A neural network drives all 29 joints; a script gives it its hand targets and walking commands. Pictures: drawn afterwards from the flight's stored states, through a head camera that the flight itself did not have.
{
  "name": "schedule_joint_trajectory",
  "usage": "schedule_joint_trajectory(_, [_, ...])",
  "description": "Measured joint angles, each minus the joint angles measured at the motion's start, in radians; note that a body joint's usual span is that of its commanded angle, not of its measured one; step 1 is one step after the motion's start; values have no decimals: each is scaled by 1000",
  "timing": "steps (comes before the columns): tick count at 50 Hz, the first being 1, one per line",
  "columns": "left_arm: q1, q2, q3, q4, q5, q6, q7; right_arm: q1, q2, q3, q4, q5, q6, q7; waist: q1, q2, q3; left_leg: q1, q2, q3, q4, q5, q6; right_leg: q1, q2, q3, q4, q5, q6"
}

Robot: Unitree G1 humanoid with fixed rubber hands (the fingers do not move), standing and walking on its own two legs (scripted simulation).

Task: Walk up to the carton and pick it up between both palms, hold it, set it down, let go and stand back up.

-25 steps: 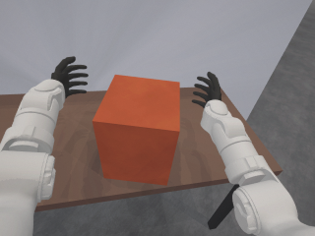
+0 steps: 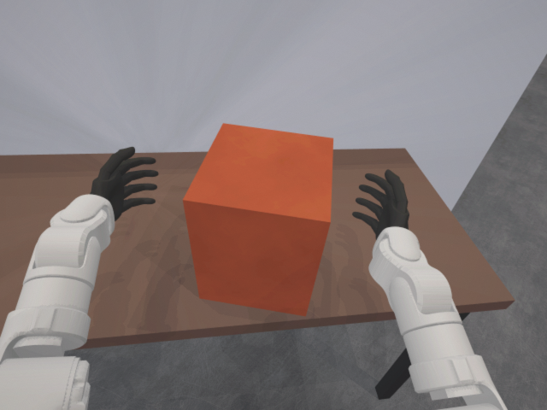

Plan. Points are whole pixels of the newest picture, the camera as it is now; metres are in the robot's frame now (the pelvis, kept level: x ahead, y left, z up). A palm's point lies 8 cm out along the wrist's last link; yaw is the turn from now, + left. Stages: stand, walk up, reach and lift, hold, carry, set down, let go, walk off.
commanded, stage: set down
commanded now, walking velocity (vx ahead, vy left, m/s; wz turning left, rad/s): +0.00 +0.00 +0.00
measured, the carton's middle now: (264, 220) +0.46 +0.00 +0.04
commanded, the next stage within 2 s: none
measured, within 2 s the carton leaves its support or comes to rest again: neither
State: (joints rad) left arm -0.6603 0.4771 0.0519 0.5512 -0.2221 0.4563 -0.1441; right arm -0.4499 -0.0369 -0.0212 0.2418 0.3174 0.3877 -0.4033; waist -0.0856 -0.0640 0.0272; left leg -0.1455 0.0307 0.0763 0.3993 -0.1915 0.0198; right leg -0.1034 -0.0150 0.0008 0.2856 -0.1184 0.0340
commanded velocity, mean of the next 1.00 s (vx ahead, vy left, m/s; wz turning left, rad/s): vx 0.00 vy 0.00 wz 0.00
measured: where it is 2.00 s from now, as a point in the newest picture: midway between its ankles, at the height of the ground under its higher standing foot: outside the picture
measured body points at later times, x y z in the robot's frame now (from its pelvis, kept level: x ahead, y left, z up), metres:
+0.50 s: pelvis +0.02 +0.00 +0.00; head +0.01 +0.02 +0.45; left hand +0.34 +0.24 +0.09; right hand +0.30 -0.17 +0.08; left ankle +0.02 +0.10 -0.75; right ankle +0.03 -0.15 -0.75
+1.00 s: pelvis +0.04 +0.00 +0.00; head +0.05 +0.02 +0.45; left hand +0.26 +0.25 +0.03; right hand +0.24 -0.16 +0.03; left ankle +0.02 +0.10 -0.75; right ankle +0.03 -0.15 -0.75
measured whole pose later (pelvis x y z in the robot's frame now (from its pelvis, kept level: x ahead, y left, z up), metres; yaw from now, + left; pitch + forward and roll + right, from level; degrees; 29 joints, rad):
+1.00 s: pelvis +0.04 +0.00 +0.00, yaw +1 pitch -3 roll -1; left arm 0.23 0.45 0.02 0.02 -0.28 0.07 -0.20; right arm 0.44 0.03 0.13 -0.15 0.16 0.02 -0.36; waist 0.06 -0.02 0.09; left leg -0.10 0.03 0.06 0.41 -0.25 0.01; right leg -0.06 -0.01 -0.01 0.31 -0.19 0.03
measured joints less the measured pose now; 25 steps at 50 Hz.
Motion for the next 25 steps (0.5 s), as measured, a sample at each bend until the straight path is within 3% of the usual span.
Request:
schedule_joint_trajectory(7, [128,-17,12,-117,20,19,-29,140,23,9,-88,-18,2,5,34,23,27,45,-5,0,-3,-7,5,47,-5,-1,-8,-4,4])
schedule_joint_trajectory(16, [269,-13,-15,-196,-32,-53,-24,271,28,-24,-204,-81,-22,25,58,32,45,28,-12,-7,1,-7,7,26,-12,-9,15,-18,1])
schedule_joint_trajectory(25, [436,-35,-18,-361,-32,-100,-32,424,29,25,-297,-97,-62,40,84,35,41,56,-3,-6,-9,-23,-4,55,-2,-7,-1,-30,-2])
